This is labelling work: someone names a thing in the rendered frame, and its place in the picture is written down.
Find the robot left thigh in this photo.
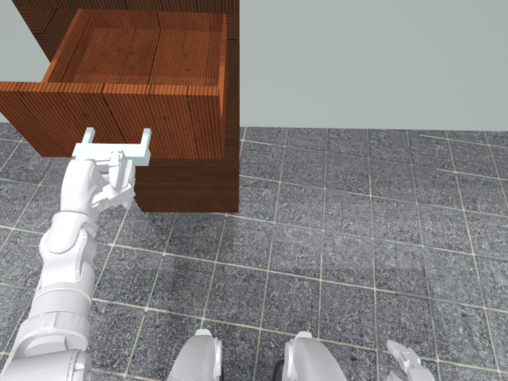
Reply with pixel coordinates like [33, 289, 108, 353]
[167, 335, 222, 381]

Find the robot right thigh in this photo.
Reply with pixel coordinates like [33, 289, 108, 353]
[284, 337, 347, 381]

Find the cabinet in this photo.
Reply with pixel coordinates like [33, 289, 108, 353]
[12, 0, 240, 213]

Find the robot left upper arm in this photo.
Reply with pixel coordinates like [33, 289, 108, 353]
[1, 348, 93, 381]

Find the left robot hand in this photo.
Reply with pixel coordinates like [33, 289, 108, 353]
[60, 148, 136, 222]

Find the robot left forearm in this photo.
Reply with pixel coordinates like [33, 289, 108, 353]
[0, 211, 98, 381]

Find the robot thigh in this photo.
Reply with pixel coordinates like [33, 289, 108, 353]
[284, 337, 347, 381]
[167, 335, 222, 381]

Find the right robot hand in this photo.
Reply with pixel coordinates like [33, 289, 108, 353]
[386, 340, 435, 381]

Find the drawer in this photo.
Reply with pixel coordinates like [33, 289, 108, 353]
[0, 9, 228, 160]

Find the handle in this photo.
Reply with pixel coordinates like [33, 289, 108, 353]
[72, 127, 152, 166]

